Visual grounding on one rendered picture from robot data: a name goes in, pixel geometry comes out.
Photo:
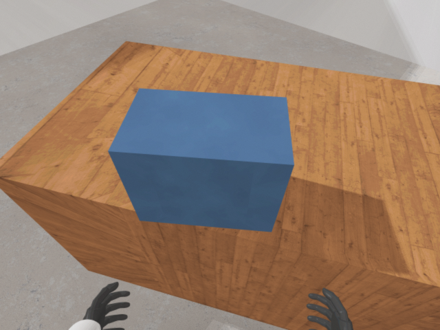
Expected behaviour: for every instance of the robot right hand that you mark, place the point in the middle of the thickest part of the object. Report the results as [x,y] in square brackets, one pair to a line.
[336,313]

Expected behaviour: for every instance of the carton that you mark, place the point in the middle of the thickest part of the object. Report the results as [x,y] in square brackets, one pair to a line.
[205,159]

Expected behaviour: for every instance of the pedestal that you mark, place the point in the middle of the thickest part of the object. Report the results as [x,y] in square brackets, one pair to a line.
[360,215]

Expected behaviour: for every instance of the robot left hand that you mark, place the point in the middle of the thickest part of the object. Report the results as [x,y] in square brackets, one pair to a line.
[100,308]

